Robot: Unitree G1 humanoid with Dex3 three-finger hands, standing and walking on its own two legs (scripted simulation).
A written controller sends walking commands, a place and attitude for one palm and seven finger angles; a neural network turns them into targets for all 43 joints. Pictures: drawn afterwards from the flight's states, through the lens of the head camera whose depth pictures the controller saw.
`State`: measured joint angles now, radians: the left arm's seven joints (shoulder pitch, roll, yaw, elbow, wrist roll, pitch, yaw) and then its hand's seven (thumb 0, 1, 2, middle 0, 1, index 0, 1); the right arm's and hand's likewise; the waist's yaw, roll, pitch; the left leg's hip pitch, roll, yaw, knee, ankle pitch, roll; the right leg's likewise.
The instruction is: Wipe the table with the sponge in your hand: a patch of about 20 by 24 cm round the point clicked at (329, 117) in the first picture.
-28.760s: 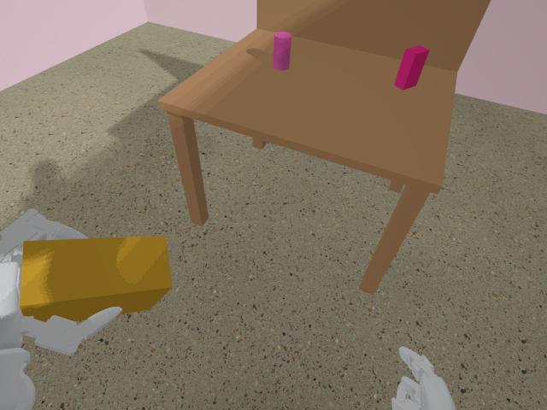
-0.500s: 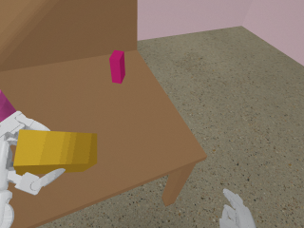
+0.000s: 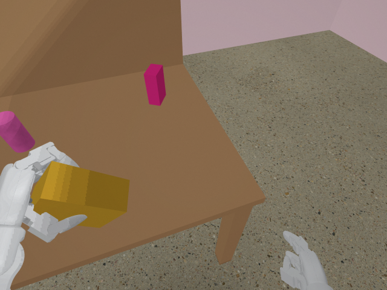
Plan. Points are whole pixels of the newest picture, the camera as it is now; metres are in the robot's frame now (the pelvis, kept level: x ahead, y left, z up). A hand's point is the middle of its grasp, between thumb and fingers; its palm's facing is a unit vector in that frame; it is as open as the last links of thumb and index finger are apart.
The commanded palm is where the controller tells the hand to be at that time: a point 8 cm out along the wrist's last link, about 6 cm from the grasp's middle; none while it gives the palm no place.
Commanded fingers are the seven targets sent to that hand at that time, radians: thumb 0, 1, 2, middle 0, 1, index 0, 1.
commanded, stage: turn the palm down, sponge in hand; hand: left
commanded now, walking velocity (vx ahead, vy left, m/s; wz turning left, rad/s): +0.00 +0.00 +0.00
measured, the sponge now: (91, 201) +0.24 +0.21 +0.10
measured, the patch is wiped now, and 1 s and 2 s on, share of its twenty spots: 0.00 0.00 0.00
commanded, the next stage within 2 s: move the sponge above the wiping area in 1.84 s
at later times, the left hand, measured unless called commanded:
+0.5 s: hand (58, 198) +0.22 +0.24 +0.14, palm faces +0.24 -0.49 -0.84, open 10.2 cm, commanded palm +0.19 +0.27 +0.17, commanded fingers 0.00 0.10 1.30 -1.20 -1.60 -1.20 -1.60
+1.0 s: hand (58, 195) +0.24 +0.27 +0.11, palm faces +0.11 -0.27 -0.96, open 10.2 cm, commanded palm +0.21 +0.27 +0.17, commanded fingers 0.00 0.10 1.30 -1.20 -1.60 -1.20 -1.60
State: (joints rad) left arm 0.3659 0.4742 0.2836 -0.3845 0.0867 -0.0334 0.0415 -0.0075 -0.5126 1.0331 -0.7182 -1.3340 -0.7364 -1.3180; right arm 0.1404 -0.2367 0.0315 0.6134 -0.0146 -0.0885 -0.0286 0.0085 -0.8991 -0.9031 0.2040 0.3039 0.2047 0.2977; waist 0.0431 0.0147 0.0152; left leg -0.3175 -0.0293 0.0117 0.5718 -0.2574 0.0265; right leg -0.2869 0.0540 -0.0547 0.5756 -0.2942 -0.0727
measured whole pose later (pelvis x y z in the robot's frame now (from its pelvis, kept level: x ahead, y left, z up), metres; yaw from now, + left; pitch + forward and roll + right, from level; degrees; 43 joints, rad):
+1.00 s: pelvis +0.01 -0.02 +0.00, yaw -1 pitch +0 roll +1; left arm 0.30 0.56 0.11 -0.28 0.59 0.29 0.05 0.00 -0.51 1.03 -0.72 -1.33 -0.74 -1.32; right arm 0.10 -0.27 0.04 0.60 0.05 0.03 -0.12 0.01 -0.90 -0.90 0.20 0.30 0.20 0.30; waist 0.08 0.09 -0.04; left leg -0.30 -0.01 0.02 0.58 -0.28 0.01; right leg -0.28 0.08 -0.04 0.59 -0.32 -0.10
